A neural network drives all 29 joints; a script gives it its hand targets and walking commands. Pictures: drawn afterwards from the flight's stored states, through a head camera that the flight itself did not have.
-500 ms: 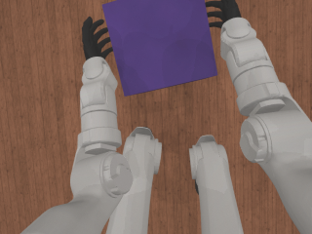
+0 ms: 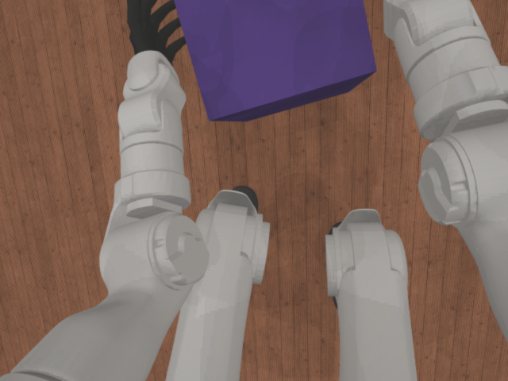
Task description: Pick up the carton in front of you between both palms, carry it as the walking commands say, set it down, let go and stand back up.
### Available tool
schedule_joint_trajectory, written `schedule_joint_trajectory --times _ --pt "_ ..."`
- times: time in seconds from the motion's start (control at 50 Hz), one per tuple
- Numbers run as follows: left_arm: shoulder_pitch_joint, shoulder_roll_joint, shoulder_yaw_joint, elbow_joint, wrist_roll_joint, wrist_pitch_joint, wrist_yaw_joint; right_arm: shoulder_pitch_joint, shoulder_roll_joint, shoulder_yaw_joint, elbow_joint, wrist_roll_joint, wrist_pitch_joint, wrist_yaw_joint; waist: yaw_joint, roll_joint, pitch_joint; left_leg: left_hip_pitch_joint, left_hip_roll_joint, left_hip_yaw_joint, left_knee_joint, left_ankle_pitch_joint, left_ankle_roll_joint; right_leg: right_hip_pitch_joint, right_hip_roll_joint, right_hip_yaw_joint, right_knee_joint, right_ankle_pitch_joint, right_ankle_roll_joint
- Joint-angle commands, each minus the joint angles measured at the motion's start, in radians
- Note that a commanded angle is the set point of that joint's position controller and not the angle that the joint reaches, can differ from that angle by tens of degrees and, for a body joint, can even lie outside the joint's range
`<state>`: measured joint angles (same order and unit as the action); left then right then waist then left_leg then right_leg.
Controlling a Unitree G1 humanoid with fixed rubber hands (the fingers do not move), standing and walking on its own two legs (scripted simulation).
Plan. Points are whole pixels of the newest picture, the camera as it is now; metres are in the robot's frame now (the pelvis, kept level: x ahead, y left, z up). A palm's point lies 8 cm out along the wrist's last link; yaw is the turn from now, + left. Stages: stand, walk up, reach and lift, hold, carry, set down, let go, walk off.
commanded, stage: set down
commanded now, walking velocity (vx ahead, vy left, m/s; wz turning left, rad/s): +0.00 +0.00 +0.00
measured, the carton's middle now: (277, 40) +0.54 +0.06 -0.28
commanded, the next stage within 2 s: none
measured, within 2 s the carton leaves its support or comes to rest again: neither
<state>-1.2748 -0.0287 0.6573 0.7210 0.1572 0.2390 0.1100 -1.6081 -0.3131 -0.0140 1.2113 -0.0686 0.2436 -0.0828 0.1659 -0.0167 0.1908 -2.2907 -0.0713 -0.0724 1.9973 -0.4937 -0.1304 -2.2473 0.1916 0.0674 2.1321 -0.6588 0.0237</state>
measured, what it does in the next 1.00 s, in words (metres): stands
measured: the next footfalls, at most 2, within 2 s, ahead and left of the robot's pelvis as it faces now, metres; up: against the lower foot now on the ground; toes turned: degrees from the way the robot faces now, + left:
none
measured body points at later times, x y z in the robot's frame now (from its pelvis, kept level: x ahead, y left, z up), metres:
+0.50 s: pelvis -0.01 +0.00 -0.01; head +0.36 -0.02 +0.25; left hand +0.51 +0.22 -0.16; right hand +0.59 -0.08 -0.17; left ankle +0.13 +0.15 -0.37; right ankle +0.07 -0.10 -0.37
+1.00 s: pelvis +0.00 +0.00 -0.02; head +0.37 -0.03 +0.23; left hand +0.51 +0.22 -0.18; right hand +0.60 -0.08 -0.19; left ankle +0.13 +0.15 -0.37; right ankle +0.07 -0.10 -0.37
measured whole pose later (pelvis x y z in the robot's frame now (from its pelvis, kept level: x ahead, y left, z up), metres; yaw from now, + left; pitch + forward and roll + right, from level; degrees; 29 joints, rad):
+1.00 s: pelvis +0.00 +0.00 -0.02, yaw +1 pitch +40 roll +6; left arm -1.39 0.08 0.75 0.94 0.22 0.14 0.02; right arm -1.61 -0.34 -0.09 1.17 -0.18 0.16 0.04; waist 0.15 0.03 0.31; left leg -2.26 -0.06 -0.03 2.07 -0.51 -0.12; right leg -2.24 0.12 0.06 2.22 -0.67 -0.01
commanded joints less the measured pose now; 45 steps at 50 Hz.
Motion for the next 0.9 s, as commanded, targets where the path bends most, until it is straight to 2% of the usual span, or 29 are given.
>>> schedule_joint_trajectory --times 0.0,0.06,0.08,0.1,0.12,0.14,0.18,0.22,0.24,0.26,0.28,0.3,0.34,0.36,0.38,0.4,0.42,0.44,0.48,0.52,0.58,0.6,0.64,0.66,0.72,0.76,0.82,0.86,0.88 --pt "-0.585 -0.671 -0.390 0.001 -0.054 -0.016 -0.235 -0.365 0.870 0.091 -0.086 0.051 -0.065 0.216 0.066 -0.199 -1.037 0.541 -0.022 0.207 -0.017 0.355 0.045 0.524 -0.045 -0.045 -0.229 0.422 -0.005" --pt "-0.562 -0.603 -0.358 0.045 -0.035 -0.027 -0.247 -0.345 0.844 0.085 -0.114 0.043 -0.073 0.219 0.081 -0.187 -0.932 0.518 -0.027 0.198 -0.016 0.335 0.054 0.434 -0.053 -0.046 -0.235 0.410 -0.008" --pt "-0.580 -0.602 -0.381 0.008 -0.070 -0.031 -0.237 -0.342 0.844 0.094 -0.098 0.040 -0.061 0.222 0.037 -0.223 -1.003 0.576 -0.020 0.186 -0.011 0.338 0.057 0.455 -0.047 -0.063 -0.224 0.388 -0.001" --pt "-0.535 -0.602 -0.332 0.033 -0.024 -0.029 -0.232 -0.316 0.840 0.070 -0.101 0.038 -0.068 0.223 0.058 -0.178 -0.924 0.536 -0.021 0.197 -0.018 0.339 0.063 0.384 -0.043 -0.045 -0.244 0.383 -0.016" --pt "-0.548 -0.639 -0.352 0.031 -0.043 -0.022 -0.233 -0.341 0.795 0.045 -0.088 0.015 -0.069 0.231 0.001 -0.134 -0.913 0.554 -0.029 0.167 -0.028 0.321 0.060 0.386 -0.044 -0.052 -0.239 0.352 -0.015" --pt "-0.555 -0.595 -0.301 0.038 0.001 -0.021 -0.238 -0.360 0.819 0.071 -0.100 0.026 -0.071 0.232 0.069 -0.207 -0.918 0.529 -0.034 0.190 -0.033 0.330 0.069 0.379 -0.032 -0.049 -0.240 0.344 -0.011" --pt "-0.545 -0.570 -0.294 0.016 -0.023 -0.027 -0.236 -0.341 0.798 0.075 -0.060 0.011 -0.062 0.222 0.046 -0.264 -0.924 0.473 -0.022 0.193 -0.004 0.294 0.062 0.460 -0.056 -0.031 -0.246 0.381 -0.017" --pt "-0.531 -0.546 -0.282 0.051 0.002 -0.020 -0.234 -0.314 0.782 0.030 -0.058 -0.001 -0.054 0.232 0.071 -0.198 -0.838 0.503 -0.028 0.189 -0.016 0.285 0.067 0.365 -0.056 -0.040 -0.238 0.316 -0.022" --pt "-0.536 -0.550 -0.285 0.050 0.009 -0.020 -0.241 -0.312 0.769 0.007 -0.036 -0.018 -0.060 0.238 0.033 -0.180 -0.847 0.480 -0.033 0.188 -0.031 0.230 0.066 0.380 -0.044 -0.057 -0.235 0.300 -0.018" --pt "-0.533 -0.542 -0.253 0.028 0.023 -0.016 -0.238 -0.343 0.723 0.023 -0.055 -0.007 -0.055 0.235 0.054 -0.149 -0.841 0.505 -0.033 0.189 -0.034 0.271 0.067 0.349 -0.048 -0.051 -0.243 0.256 -0.029" --pt "-0.494 -0.507 -0.228 0.075 0.026 -0.017 -0.235 -0.249 0.728 0.014 -0.019 -0.062 -0.048 0.234 0.020 -0.231 -0.813 0.494 -0.023 0.176 -0.011 0.271 0.067 0.321 -0.064 -0.047 -0.250 0.289 -0.023" --pt "-0.498 -0.538 -0.237 0.056 0.046 -0.017 -0.243 -0.311 0.704 -0.013 -0.021 -0.046 -0.049 0.234 0.044 -0.160 -0.807 0.467 -0.028 0.193 -0.027 0.298 0.051 0.357 -0.053 -0.026 -0.263 0.319 -0.027" --pt "-0.470 -0.452 -0.215 0.099 0.038 -0.024 -0.235 -0.276 0.661 0.010 -0.032 -0.060 -0.053 0.237 0.032 -0.193 -0.765 0.464 -0.021 0.178 -0.012 0.280 0.062 0.359 -0.071 -0.028 -0.247 0.343 -0.016" --pt "-0.466 -0.491 -0.179 0.103 0.045 -0.020 -0.240 -0.231 0.698 -0.040 -0.004 -0.090 -0.051 0.230 -0.019 -0.207 -0.798 0.432 -0.044 0.188 -0.031 0.251 0.070 0.355 -0.052 -0.038 -0.267 0.293 -0.024" --pt "-0.459 -0.460 -0.166 0.090 0.077 -0.019 -0.238 -0.270 0.680 -0.003 -0.013 -0.071 -0.045 0.232 0.063 -0.193 -0.767 0.452 -0.026 0.177 -0.026 0.270 0.068 0.350 -0.065 -0.010 -0.257 0.302 -0.023" --pt "-0.417 -0.478 -0.194 0.118 0.063 -0.015 -0.235 -0.235 0.670 -0.028 -0.004 -0.085 -0.054 0.235 -0.015 -0.199 -0.794 0.472 -0.037 0.182 -0.041 0.255 0.064 0.372 -0.052 -0.060 -0.251 0.279 -0.018" --pt "-0.437 -0.457 -0.159 0.106 0.091 -0.022 -0.232 -0.263 0.669 -0.005 0.035 -0.064 -0.044 0.238 0.079 -0.180 -0.733 0.439 -0.016 0.198 -0.013 0.244 0.061 0.316 -0.079 0.004 -0.274 0.274 -0.037" --pt "-0.440 -0.455 -0.148 0.106 0.074 -0.023 -0.236 -0.237 0.677 -0.023 0.016 -0.088 -0.045 0.241 0.001 -0.202 -0.734 0.387 -0.039 0.185 -0.030 0.231 0.073 0.357 -0.060 -0.029 -0.252 0.290 -0.035" --pt "-0.428 -0.443 -0.153 0.118 0.066 -0.024 -0.236 -0.220 0.601 -0.046 0.046 -0.112 -0.046 0.235 -0.021 -0.184 -0.688 0.426 -0.017 0.173 -0.027 0.228 0.051 0.330 -0.072 -0.033 -0.246 0.274 -0.035" --pt "-0.407 -0.408 -0.135 0.124 0.102 -0.020 -0.225 -0.195 0.593 -0.049 0.041 -0.099 -0.043 0.237 0.032 -0.138 -0.665 0.466 -0.025 0.190 -0.033 0.223 0.059 0.275 -0.070 -0.032 -0.270 0.203 -0.030" --pt "-0.385 -0.343 -0.078 0.158 0.104 -0.023 -0.224 -0.194 0.513 -0.075 0.047 -0.154 -0.035 0.239 -0.012 -0.207 -0.620 0.379 -0.030 0.173 -0.023 0.188 0.069 0.315 -0.085 -0.019 -0.259 0.232 -0.027" --pt "-0.357 -0.388 -0.077 0.170 0.121 -0.018 -0.222 -0.176 0.529 -0.087 0.066 -0.151 -0.034 0.240 0.002 -0.143 -0.619 0.377 -0.037 0.180 -0.016 0.186 0.064 0.302 -0.084 -0.019 -0.237 0.245 -0.025" --pt "-0.345 -0.337 -0.035 0.174 0.130 -0.033 -0.219 -0.205 0.497 -0.036 0.033 -0.133 -0.042 0.232 0.047 -0.172 -0.594 0.397 -0.016 0.184 -0.019 0.200 0.067 0.293 -0.093 -0.006 -0.258 0.223 -0.032" --pt "-0.356 -0.345 -0.076 0.198 0.097 -0.034 -0.219 -0.173 0.502 -0.082 0.009 -0.145 -0.048 0.231 -0.024 -0.154 -0.605 0.406 -0.021 0.159 -0.008 0.196 0.065 0.327 -0.090 -0.020 -0.223 0.241 -0.030" --pt "-0.328 -0.324 -0.046 0.206 0.111 -0.036 -0.216 -0.164 0.482 -0.030 0.041 -0.137 -0.041 0.233 0.005 -0.173 -0.584 0.417 -0.011 0.176 -0.002 0.216 0.062 0.313 -0.094 -0.009 -0.218 0.277 -0.025" --pt "-0.368 -0.356 -0.067 0.210 0.092 -0.033 -0.217 -0.134 0.519 -0.065 0.069 -0.152 -0.034 0.245 -0.040 -0.147 -0.609 0.463 -0.025 0.166 -0.013 0.228 0.069 0.287 -0.081 -0.026 -0.217 0.261 -0.030" --pt "-0.320 -0.311 -0.014 0.227 0.086 -0.038 -0.204 -0.156 0.442 -0.054 0.026 -0.138 -0.033 0.246 -0.002 -0.158 -0.585 0.394 -0.015 0.178 0.021 0.226 0.054 0.322 -0.107 0.012 -0.217 0.294 -0.049" --pt "-0.287 -0.323 -0.018 0.219 0.073 -0.054 -0.207 -0.158 0.384 -0.060 -0.004 -0.168 -0.056 0.233 -0.030 -0.160 -0.614 0.414 -0.019 0.186 0.020 0.254 0.045 0.359 -0.108 -0.005 -0.205 0.335 -0.028" --pt "-0.286 -0.240 0.003 0.228 0.081 -0.051 -0.190 -0.151 0.382 -0.035 0.007 -0.121 -0.044 0.229 0.035 -0.157 -0.651 0.429 -0.005 0.196 0.033 0.216 0.047 0.395 -0.122 0.004 -0.180 0.290 -0.027"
